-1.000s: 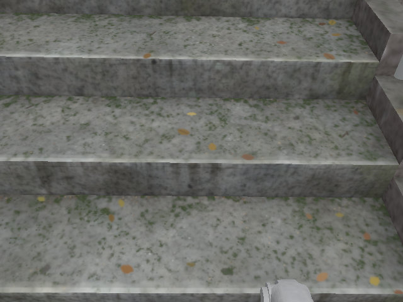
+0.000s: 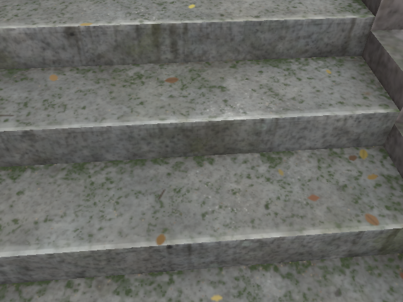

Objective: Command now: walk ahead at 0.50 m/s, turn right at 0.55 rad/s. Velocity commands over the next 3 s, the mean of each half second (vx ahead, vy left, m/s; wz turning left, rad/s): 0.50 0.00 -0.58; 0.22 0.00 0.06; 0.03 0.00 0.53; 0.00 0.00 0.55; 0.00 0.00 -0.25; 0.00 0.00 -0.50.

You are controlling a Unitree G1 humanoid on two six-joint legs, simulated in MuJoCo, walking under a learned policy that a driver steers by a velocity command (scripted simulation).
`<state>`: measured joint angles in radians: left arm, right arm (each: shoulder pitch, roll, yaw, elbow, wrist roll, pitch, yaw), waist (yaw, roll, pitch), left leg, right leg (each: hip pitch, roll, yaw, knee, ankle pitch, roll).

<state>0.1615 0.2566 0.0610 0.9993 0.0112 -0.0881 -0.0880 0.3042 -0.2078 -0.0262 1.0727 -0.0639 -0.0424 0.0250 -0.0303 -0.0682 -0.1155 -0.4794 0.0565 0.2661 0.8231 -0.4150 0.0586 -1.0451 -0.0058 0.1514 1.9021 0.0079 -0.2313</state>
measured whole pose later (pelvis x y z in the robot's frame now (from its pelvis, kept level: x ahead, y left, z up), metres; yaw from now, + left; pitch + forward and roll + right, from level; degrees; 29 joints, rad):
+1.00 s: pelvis +0.52 -0.11 +0.24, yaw -12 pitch +5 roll +1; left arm 0.20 0.22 0.05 0.93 0.03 -0.07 -0.05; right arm 0.08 -0.17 0.01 0.80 -0.05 -0.06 0.01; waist -0.05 -0.03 -0.11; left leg -0.85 -0.10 0.08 1.13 -0.37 0.12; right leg -0.41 0.06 0.13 1.17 -0.17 -0.06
